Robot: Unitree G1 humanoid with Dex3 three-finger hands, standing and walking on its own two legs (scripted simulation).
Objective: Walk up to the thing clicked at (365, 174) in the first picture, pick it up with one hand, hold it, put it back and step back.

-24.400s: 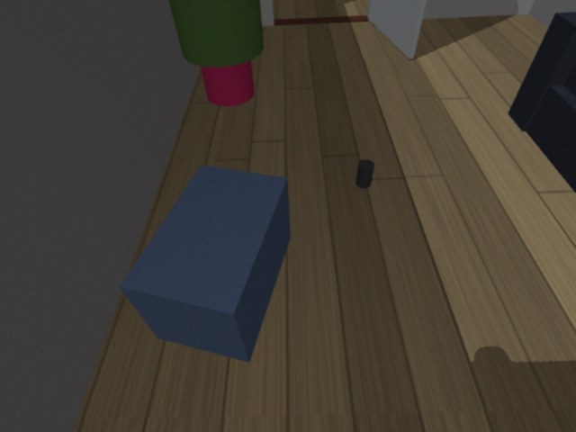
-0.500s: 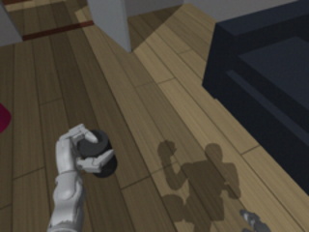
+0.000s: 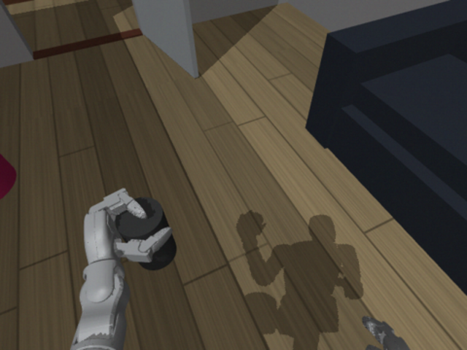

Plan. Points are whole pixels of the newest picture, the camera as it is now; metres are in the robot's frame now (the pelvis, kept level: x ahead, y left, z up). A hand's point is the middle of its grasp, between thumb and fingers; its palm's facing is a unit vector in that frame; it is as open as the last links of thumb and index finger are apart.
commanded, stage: hold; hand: left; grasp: from the side
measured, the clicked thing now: (148, 235) +0.33 +0.18 +0.00
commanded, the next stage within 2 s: crouch in 0.66 s
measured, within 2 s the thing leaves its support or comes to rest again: neither
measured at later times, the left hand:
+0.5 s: hand (140, 223) +0.32 +0.18 +0.05, palm faces +0.27 -0.96 -0.04, open 7.0 cm
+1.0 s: hand (142, 228) +0.32 +0.18 +0.03, palm faces +0.28 -0.96 -0.02, open 7.0 cm
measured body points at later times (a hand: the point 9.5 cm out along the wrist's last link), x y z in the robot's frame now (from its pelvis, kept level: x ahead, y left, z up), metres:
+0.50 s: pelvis +0.00 +0.00 +0.00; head +0.04 +0.00 +0.45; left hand +0.30 +0.23 +0.05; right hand +0.14 -0.24 -0.11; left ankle +0.01 +0.13 -0.70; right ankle +0.00 -0.13 -0.70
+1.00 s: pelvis -0.01 +0.00 -0.01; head +0.04 +0.00 +0.44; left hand +0.30 +0.23 +0.03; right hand +0.13 -0.24 -0.12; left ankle +0.01 +0.13 -0.70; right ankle +0.00 -0.13 -0.70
